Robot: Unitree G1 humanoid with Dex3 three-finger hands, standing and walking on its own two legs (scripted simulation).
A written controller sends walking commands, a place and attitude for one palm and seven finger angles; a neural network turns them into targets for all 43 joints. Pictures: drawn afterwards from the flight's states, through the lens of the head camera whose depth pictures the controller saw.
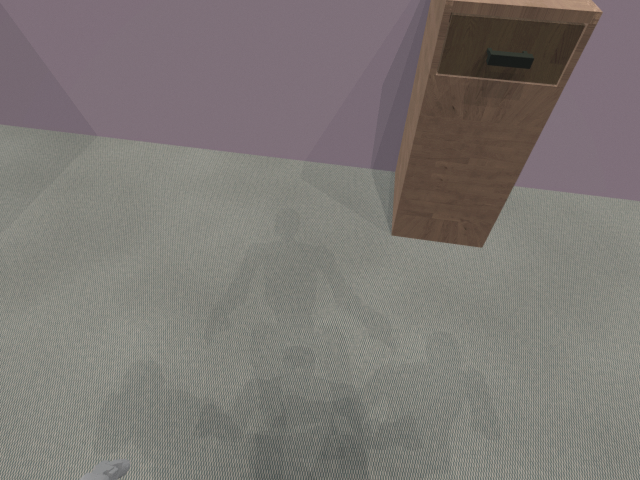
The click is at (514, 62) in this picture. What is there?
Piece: drawer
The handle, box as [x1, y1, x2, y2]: [486, 48, 533, 68]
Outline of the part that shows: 487,49 487,64 529,68 533,59 532,55 528,54 526,51 516,53 493,51 491,48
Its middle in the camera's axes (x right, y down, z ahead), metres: +0.51 -0.50 +1.05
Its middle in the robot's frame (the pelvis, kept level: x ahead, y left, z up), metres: +1.15 -0.46 +0.04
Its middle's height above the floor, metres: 0.80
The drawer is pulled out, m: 0.00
